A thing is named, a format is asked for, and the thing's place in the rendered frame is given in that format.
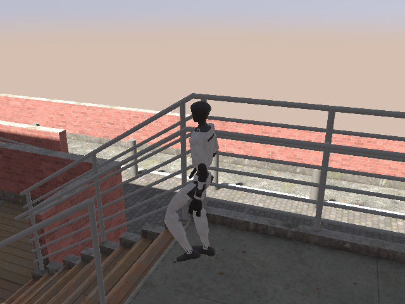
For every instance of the robot left shin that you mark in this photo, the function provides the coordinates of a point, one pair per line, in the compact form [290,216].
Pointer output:
[178,232]

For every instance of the left robot upper arm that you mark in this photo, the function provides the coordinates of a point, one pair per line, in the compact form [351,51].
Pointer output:
[196,143]

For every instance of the robot right thigh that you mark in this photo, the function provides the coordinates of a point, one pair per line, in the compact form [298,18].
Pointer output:
[203,212]

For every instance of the left robot forearm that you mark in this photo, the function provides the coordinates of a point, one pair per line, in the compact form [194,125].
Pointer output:
[202,177]

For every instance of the left robot hand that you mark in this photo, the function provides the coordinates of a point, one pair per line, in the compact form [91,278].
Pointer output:
[195,205]

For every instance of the right robot upper arm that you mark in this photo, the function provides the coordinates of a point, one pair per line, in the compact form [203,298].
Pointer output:
[216,146]

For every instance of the right robot hand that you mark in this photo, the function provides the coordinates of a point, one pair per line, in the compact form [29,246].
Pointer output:
[192,173]

